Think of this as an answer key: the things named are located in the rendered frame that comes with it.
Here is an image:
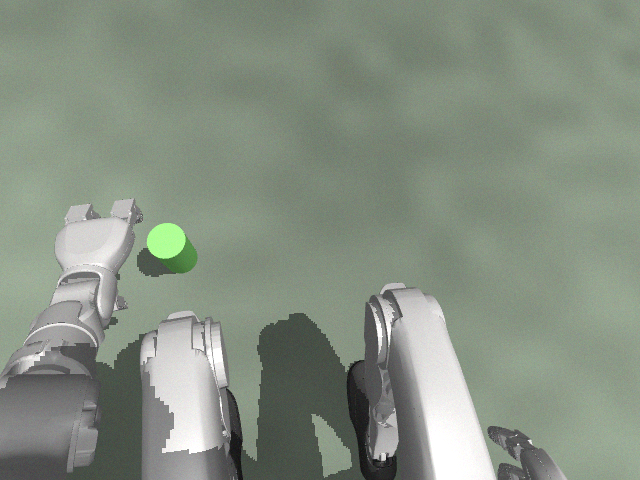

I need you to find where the left robot hand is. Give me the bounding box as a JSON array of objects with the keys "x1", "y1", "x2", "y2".
[{"x1": 54, "y1": 198, "x2": 143, "y2": 311}]

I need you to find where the right robot foot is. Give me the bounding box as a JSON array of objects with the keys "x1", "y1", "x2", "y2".
[{"x1": 347, "y1": 360, "x2": 397, "y2": 480}]

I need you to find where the can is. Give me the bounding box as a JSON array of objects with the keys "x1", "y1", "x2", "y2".
[{"x1": 147, "y1": 223, "x2": 198, "y2": 274}]

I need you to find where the left robot foot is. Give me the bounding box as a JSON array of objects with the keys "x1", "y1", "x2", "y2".
[{"x1": 226, "y1": 388, "x2": 243, "y2": 480}]

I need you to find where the left robot arm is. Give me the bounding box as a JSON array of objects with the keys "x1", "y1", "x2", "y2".
[{"x1": 0, "y1": 265, "x2": 117, "y2": 480}]

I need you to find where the right robot hand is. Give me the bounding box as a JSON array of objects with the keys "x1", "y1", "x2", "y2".
[{"x1": 487, "y1": 426, "x2": 568, "y2": 480}]

